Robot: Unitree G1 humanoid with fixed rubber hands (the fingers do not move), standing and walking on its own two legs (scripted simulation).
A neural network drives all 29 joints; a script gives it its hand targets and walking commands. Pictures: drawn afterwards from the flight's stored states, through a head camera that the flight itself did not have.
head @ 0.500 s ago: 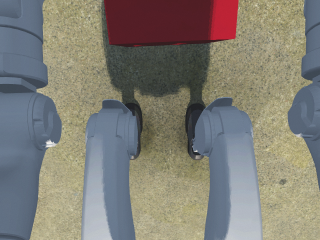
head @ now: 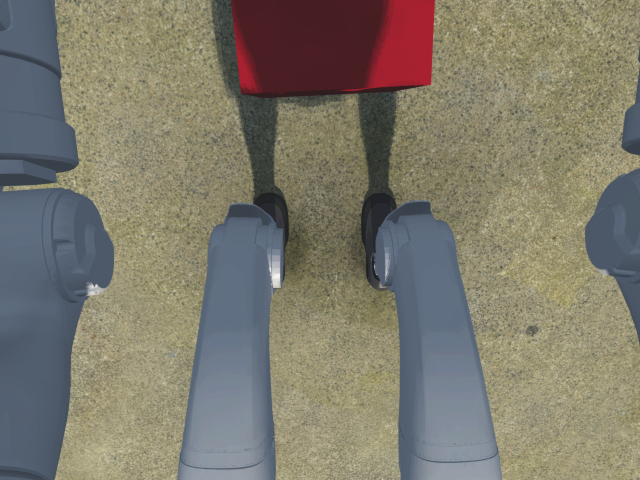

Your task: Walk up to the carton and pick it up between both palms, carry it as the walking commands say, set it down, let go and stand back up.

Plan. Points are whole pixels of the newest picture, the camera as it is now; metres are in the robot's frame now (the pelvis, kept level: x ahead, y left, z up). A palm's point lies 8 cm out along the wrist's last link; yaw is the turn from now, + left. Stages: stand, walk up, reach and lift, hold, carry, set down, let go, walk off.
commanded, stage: set down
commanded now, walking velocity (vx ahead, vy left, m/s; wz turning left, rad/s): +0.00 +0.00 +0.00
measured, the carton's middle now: (328, 5) +0.56 -0.01 -0.44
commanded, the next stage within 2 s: let go in 0.44 s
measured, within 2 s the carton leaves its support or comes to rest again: neither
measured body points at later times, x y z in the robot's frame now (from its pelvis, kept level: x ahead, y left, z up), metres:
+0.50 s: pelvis +0.02 -0.01 +0.11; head +0.36 -0.01 +0.39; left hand +0.59 +0.21 +0.00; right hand +0.59 -0.22 +0.00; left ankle +0.12 +0.11 -0.52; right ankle +0.12 -0.12 -0.52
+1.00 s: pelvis +0.10 +0.00 +0.18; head +0.33 +0.00 +0.57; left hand +0.45 +0.24 +0.07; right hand +0.47 -0.23 +0.06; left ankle +0.12 +0.11 -0.52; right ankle +0.12 -0.12 -0.52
